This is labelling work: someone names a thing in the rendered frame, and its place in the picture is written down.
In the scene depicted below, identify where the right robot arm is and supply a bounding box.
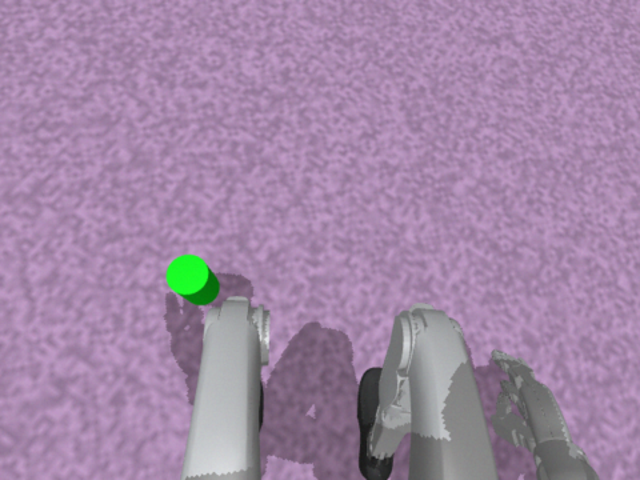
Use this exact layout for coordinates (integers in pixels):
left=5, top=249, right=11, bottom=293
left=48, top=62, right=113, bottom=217
left=533, top=440, right=599, bottom=480

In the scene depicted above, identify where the right robot foot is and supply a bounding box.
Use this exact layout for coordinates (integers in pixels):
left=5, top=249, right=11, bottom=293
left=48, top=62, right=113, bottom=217
left=357, top=367, right=394, bottom=480

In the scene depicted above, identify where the right robot hand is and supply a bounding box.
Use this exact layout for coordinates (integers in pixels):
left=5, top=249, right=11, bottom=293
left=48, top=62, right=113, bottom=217
left=490, top=350, right=573, bottom=453

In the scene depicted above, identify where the can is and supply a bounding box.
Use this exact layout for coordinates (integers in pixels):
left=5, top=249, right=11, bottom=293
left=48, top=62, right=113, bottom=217
left=166, top=255, right=220, bottom=305

